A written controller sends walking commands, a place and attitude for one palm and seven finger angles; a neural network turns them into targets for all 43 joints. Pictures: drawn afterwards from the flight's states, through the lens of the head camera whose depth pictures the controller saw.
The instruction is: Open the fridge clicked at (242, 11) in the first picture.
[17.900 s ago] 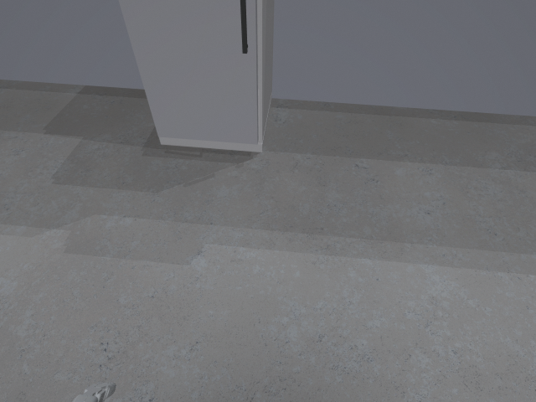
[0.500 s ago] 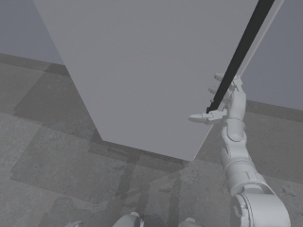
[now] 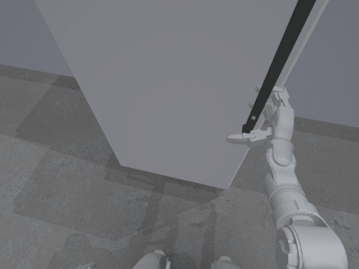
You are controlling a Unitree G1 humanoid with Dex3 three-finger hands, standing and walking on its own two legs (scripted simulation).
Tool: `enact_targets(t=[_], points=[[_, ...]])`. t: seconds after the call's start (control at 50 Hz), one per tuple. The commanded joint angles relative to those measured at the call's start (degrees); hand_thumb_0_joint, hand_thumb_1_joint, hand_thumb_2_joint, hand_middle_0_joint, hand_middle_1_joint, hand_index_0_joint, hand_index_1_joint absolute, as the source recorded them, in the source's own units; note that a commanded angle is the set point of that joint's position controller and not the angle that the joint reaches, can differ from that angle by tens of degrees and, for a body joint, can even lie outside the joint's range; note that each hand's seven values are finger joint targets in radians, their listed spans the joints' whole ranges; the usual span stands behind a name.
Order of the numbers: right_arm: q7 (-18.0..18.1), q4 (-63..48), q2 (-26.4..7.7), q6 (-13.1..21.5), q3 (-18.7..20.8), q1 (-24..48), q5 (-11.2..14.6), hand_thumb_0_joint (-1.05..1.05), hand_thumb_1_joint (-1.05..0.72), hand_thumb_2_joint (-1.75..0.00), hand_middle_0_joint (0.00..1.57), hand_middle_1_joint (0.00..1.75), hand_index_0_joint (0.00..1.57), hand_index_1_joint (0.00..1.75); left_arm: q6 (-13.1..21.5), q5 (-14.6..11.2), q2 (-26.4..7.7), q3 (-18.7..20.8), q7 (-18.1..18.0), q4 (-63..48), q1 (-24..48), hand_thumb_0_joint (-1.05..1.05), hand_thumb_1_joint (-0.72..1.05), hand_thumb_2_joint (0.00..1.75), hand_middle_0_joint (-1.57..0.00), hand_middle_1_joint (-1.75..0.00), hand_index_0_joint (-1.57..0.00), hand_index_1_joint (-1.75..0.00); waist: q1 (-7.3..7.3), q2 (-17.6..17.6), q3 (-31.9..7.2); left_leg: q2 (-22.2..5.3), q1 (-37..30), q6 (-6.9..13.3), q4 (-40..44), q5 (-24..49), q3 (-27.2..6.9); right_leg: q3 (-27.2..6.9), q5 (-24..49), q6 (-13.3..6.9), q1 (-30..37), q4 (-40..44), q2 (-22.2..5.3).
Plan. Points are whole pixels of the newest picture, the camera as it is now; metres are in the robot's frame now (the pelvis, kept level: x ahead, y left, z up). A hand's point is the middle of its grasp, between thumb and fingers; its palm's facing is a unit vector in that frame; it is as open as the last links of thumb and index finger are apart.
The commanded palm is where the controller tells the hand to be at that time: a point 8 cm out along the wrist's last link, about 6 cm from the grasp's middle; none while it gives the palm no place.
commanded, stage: grip the handle and tug to test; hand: right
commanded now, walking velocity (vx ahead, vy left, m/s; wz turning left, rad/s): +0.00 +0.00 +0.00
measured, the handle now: (269, 75) +0.51 -0.10 +0.15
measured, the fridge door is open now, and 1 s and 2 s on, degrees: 0 0 3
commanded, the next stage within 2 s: pull the door a little, standing still in 1.46 s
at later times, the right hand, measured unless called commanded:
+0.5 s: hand (251, 117) +0.45 -0.09 +0.07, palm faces +0.06 +1.00 +0.00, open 9.1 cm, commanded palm +0.43 -0.13 +0.07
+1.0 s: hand (247, 115) +0.46 -0.08 +0.08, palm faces +0.07 +1.00 +0.01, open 5.3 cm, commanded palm +0.43 -0.14 +0.07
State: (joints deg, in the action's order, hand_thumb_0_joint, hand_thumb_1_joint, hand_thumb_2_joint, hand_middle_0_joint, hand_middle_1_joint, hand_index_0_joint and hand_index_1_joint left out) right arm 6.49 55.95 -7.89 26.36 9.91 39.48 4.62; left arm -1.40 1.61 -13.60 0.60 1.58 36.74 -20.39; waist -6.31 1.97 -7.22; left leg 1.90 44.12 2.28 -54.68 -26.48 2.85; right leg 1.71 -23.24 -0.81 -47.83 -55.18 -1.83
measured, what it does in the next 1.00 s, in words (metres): stands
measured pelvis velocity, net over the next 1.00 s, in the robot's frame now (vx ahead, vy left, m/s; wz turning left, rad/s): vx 0.00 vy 0.00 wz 0.01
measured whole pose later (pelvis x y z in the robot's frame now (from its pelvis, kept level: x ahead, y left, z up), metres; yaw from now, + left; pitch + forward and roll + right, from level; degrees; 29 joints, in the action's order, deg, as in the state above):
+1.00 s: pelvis +0.00 +0.00 +0.00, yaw +0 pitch +16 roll +1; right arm 8.1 54.8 -7.0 26.1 9.6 39.4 3.4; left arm -2.0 1.9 -13.2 0.5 1.6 36.6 -20.4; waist -6.4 2.0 -7.1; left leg 2.1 44.0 2.5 -54.6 -26.6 2.5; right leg 2.0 -23.4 -0.6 -47.4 -54.8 -2.0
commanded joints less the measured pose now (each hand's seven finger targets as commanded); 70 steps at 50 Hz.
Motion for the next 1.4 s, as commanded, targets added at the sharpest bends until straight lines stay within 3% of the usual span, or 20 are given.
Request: enact_targets(t=[0.0,0.04,0.12,0.2,0.24,0.36,0.46,0.56,0.62,0.74,0.82,0.88,0.9,1.02,1.08,1.1,1.16,1.3,1.34,1.38], points=[[0.4,-15.2,-5.6,5.4,-1.7,25.8,-1.1,0.0,0.5,-0.3,0.3,1.2,0.3,1.2,1.7,0.1,-7.8,2.7,0.0,-4.6,-4.5,0.0,0.9,0.9,-0.2,-0.3,-0.2,-0.3,-1.28,0.2,-23.1,0.7,-5.5,-1.5,7.4,20.8,-1.9,-2.5,14.5,-0.7,18.5,4.3,1.9],[0.7,-14.1,-3.9,5.1,-3.2,26.3,-1.3,0.0,0.45,-0.32,0.3,1.21,0.3,1.21,1.8,0.2,-7.8,2.7,0.2,-4.2,-4.6,0.0,0.9,0.9,-0.2,-0.3,-0.2,-0.3,-1.78,-0.1,-22.4,0.8,-3.8,-1.4,7.5,19.3,-1.4,-2.9,14.0,-0.6,18.9,4.3,1.8],[1.6,-11.0,-5.1,3.3,-1.5,25.6,-1.3,0.0,0.27,-0.4,0.32,1.23,0.32,1.23,1.4,0.2,-8.3,2.7,0.0,-4.2,-4.9,0.0,0.9,0.9,-0.2,-0.3,-0.2,-0.3,-1.7,-3.0,-20.9,0.9,-4.4,-1.6,8.1,17.7,-1.3,-2.9,12.0,-0.7,16.9,5.0,1.9],[2.5,-12.8,-7.4,3.5,1.0,25.3,-1.4,0.0,0.08,-0.48,0.35,1.26,0.35,1.26,1.2,0.4,-8.2,2.5,0.0,-4.8,-4.9,0.0,0.9,0.9,-0.2,-0.3,-0.2,-0.3,-0.37,-1.5,-22.9,0.9,-6.0,-1.3,7.4,19.1,-1.2,-2.8,13.8,-0.5,17.4,5.3,1.9],[2.7,-14.2,-6.5,4.2,0.8,24.7,-1.3,0.0,-0.01,-0.52,0.35,1.27,0.35,1.27,1.4,0.6,-8.0,2.6,0.2,-5.0,-4.7,0.0,0.9,0.9,-0.2,-0.3,-0.2,-0.3,-0.16,-2.0,-23.6,0.9,-6.6,-1.3,7.2,20.1,-1.3,-2.6,14.6,-0.5,17.6,4.9,2.0],[2.2,-13.3,-4.7,4.3,-2.2,24.2,-2.7,0.0,-0.29,-0.64,0.38,1.31,0.38,1.31,1.1,0.5,-8.0,2.7,0.4,-4.6,-4.9,0.0,0.9,0.9,-0.2,-0.3,-0.2,-0.3,-1.3,-1.8,-20.9,1.0,-4.5,-1.3,7.6,19.2,-1.2,-2.6,13.8,-0.5,17.6,4.7,1.7],[2.0,-13.8,-2.7,2.9,-3.6,25.1,-1.3,0.0,-0.53,-0.74,0.41,1.35,0.41,1.35,1.0,0.1,-8.0,2.7,0.2,-4.8,-4.5,0.0,0.9,0.9,-0.2,-0.3,-0.2,-0.3,-1.49,-1.1,-20.8,1.1,-4.2,-1.2,8.2,17.9,-0.9,-2.9,13.1,-0.4,18.7,5.3,1.7],[2.9,-13.4,-4.2,4.1,-2.3,27.5,-1.8,0.0,-0.76,-0.84,0.44,1.38,0.44,1.38,1.4,0.4,-7.8,2.7,0.0,-4.1,-4.6,0.0,0.9,0.9,-0.2,-0.3,-0.2,-0.3,-1.7,-2.1,-21.3,0.9,-4.4,-1.4,7.9,18.1,-1.4,-2.9,12.7,-0.7,17.7,4.7,1.9],[3.2,-12.1,-5.0,4.6,-1.4,25.0,-2.4,0.0,-0.9,-0.9,0.45,1.4,0.45,1.4,1.4,0.6,-7.9,2.6,0.2,-4.0,-4.8,0.0,0.9,0.9,-0.2,-0.3,-0.2,-0.3,-0.85,-1.6,-22.4,0.9,-4.5,-1.2,7.2,18.9,-1.2,-2.9,14.0,-0.5,17.9,4.6,1.9],[2.6,-12.5,-6.6,3.7,-0.1,24.7,-2.1,0.0,-0.9,-0.9,0.45,1.4,0.45,1.4,0.9,0.5,-7.9,2.6,0.0,-4.9,-4.6,0.0,0.9,0.9,-0.2,-0.3,-0.2,-0.3,-0.88,-4.0,-22.1,0.6,-8.3,-1.7,8.3,20.5,-2.3,-1.7,12.3,-1.0,14.4,4.8,2.4],[2.1,-13.6,-6.1,3.5,-0.5,23.3,-1.6,0.0,-0.9,-0.9,0.45,1.4,0.45,1.4,0.9,0.3,-7.6,2.5,-0.1,-5.1,-4.5,0.0,0.9,0.9,-0.2,-0.3,-0.2,-0.3,-0.41,-1.9,-22.6,0.7,-8.9,-1.6,8.0,22.5,-2.3,-1.5,14.1,-0.9,15.6,4.7,2.4],[2.0,-13.1,-7.9,3.6,0.9,24.0,-1.6,0.0,-0.9,-0.9,0.45,1.4,0.45,1.4,1.0,0.3,-7.8,2.5,-0.3,-5.0,-4.9,0.0,0.9,0.9,-0.2,-0.3,-0.2,-0.3,-0.99,-5.0,-20.9,0.6,-9.7,-1.9,8.7,21.4,-2.9,-1.5,12.0,-1.2,13.3,4.8,2.4],[1.9,-13.9,-7.6,3.8,0.5,23.7,-1.7,0.0,-0.9,-0.9,0.45,1.4,0.45,1.4,1.1,0.3,-7.6,2.5,-0.3,-5.2,-4.6,0.0,0.9,0.9,-0.2,-0.3,-0.2,-0.3,-0.45,-2.8,-21.4,0.5,-10.2,-1.9,8.7,22.3,-3.3,-1.1,12.4,-1.2,13.4,4.8,2.6],[1.2,-12.6,-8.8,3.5,1.2,24.8,-1.6,0.0,-0.9,-0.9,0.45,1.4,0.45,1.4,0.9,0.1,-7.5,2.4,-0.6,-4.7,-4.6,0.0,0.9,0.9,-0.2,-0.3,-0.2,-0.3,-1.02,-3.5,-20.8,0.1,-10.6,-2.1,9.0,22.1,-3.7,-1.0,11.3,-1.2,12.0,4.6,2.7],[0.7,-12.6,-10.0,3.1,2.9,21.3,-1.0,0.0,-0.9,-0.9,0.45,1.4,0.45,1.4,0.9,0.2,-7.6,2.4,-0.6,-5.2,-4.8,0.0,0.9,0.9,-0.2,-0.3,-0.2,-0.3,0.03,-3.9,-21.8,0.1,-12.3,-2.1,9.0,23.5,-3.9,-0.8,12.3,-1.3,12.0,4.8,2.7],[0.5,-14.5,-9.1,3.3,2.1,20.2,-1.0,0.0,-0.9,-0.9,0.45,1.4,0.45,1.4,0.9,0.1,-7.3,2.4,-0.5,-5.6,-4.5,0.0,0.9,0.9,-0.2,-0.3,-0.2,-0.3,0.74,-2.1,-23.5,0.1,-13.0,-2.0,8.5,24.8,-3.7,-0.6,13.6,-1.1,13.0,5.0,2.8],[0.2,-15.7,-6.3,2.7,0.0,17.1,-0.5,0.0,-0.9,-0.9,0.45,1.4,0.45,1.4,0.9,-0.1,-7.4,2.5,-0.2,-6.2,-3.9,0.0,0.9,0.9,-0.2,-0.3,-0.2,-0.3,0.89,-2.1,-22.8,0.4,-11.8,-1.7,8.7,24.4,-2.9,-0.7,14.4,-0.9,14.8,5.2,2.6],[0.5,-21.4,-4.6,1.7,-1.5,8.1,-0.2,0.0,-0.9,-0.9,0.45,1.4,0.45,1.4,0.9,-0.2,-7.4,2.7,0.6,-7.9,-3.9,0.0,0.9,0.9,-0.2,-0.3,-0.2,-0.3,2.41,-2.4,-22.9,0.6,-13.8,-1.5,8.0,29.9,-2.3,-0.6,19.5,-0.8,16.7,5.7,2.3],[0.7,-23.8,-3.4,1.5,-2.8,7.7,-0.3,0.0,-0.9,-0.9,0.45,1.4,0.45,1.4,0.8,-0.2,-7.4,2.9,0.8,-8.1,-3.7,0.0,0.9,0.9,-0.2,-0.3,-0.2,-0.3,2.0,-2.9,-22.8,0.6,-13.6,-1.6,8.0,30.7,-2.2,-0.5,20.2,-0.9,17.5,5.5,2.1],[0.5,-25.4,-3.2,1.1,-2.7,3.2,0.0,0.0,-0.9,-0.9,0.45,1.4,0.45,1.4,0.9,-0.1,-7.5,3.0,1.0,-8.8,-4.0,0.0,0.9,0.9,-0.2,-0.3,-0.2,-0.3,2.98,-4.0,-23.2,0.7,-15.5,-1.4,7.9,32.4,-1.9,-0.5,21.8,-0.9,17.8,5.7,2.2]])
